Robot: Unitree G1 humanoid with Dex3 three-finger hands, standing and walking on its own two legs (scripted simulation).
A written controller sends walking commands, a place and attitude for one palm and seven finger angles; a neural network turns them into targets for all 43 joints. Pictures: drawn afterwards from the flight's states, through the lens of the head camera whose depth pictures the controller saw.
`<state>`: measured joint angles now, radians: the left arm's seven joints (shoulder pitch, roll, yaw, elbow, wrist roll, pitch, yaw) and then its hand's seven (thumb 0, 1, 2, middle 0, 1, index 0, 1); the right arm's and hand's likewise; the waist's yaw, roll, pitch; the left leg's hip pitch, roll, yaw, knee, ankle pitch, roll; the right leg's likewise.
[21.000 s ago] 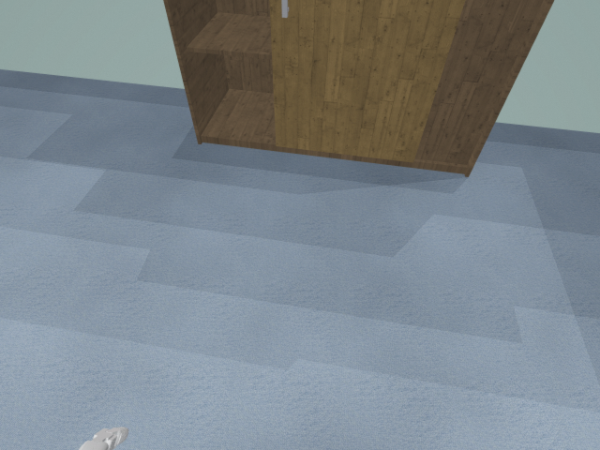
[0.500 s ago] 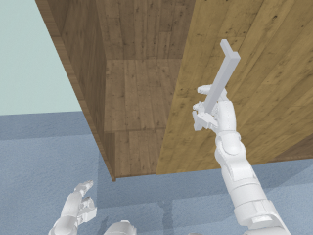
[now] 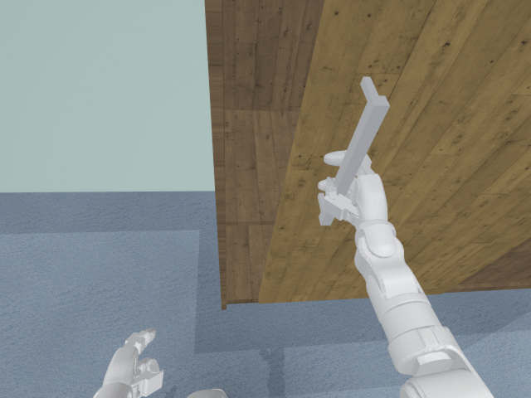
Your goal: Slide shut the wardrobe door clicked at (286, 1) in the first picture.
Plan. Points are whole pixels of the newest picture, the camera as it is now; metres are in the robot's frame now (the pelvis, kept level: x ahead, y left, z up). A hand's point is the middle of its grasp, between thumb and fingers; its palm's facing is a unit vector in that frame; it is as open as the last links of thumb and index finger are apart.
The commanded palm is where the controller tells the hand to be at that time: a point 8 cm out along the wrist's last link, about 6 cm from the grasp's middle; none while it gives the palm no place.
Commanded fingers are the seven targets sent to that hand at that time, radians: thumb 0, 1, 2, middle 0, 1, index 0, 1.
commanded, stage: step sideways, sliding the door along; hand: right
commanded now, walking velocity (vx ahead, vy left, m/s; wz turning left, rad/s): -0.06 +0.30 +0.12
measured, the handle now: (343, 163) +0.45 -0.12 +0.09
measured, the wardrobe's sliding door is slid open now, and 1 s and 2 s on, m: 0.11 0.00 0.00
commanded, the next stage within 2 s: stop walking and hold the door there in 0.86 s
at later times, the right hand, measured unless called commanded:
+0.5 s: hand (254, 200) +0.38 +0.03 +0.07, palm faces +0.04 +0.99 -0.16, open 6.0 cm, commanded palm +0.36 +0.04 +0.06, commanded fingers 0.00 -0.90 -0.90 0.45 1.40 0.45 1.40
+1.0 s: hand (250, 192) +0.40 +0.03 +0.07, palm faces +0.43 +0.88 -0.19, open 6.6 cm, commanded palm +0.36 +0.00 +0.07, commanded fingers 0.00 -0.90 -0.90 0.45 1.40 0.45 1.40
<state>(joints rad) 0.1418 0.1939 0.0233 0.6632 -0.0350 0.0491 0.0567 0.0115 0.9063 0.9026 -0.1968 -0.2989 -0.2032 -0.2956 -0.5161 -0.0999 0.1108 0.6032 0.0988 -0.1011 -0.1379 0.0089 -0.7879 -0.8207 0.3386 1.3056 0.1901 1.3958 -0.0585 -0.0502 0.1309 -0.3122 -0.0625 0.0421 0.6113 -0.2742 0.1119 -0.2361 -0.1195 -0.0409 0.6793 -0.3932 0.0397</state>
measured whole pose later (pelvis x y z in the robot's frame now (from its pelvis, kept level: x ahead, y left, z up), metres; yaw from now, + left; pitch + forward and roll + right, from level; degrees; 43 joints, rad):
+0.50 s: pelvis -0.02 +0.13 +0.00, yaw +2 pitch -2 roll -1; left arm 0.19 0.21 0.03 0.65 -0.02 0.04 0.03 0.01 0.91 0.90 -0.20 -0.30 -0.20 -0.30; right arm -0.61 -0.16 0.09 0.74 0.13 -0.12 -0.14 0.01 -0.79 -0.83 0.32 1.29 0.20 1.40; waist -0.08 -0.04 0.15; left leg -0.50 -0.03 0.02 1.08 -0.43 0.02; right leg -0.17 -0.16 -0.09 0.52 -0.29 0.10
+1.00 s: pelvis +0.02 +0.30 -0.01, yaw +1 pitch -3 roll +1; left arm 0.19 0.26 0.04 0.68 -0.06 0.05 0.03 0.01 0.91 0.90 -0.20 -0.30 -0.20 -0.30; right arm -0.45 -0.34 -0.23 0.59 0.14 -0.07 -0.16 0.01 -0.69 -0.87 0.40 1.27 0.17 1.40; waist -0.06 -0.07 0.18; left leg -0.32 -0.01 0.12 0.69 -0.32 0.05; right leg -0.18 -0.27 -0.01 0.69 -0.40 0.07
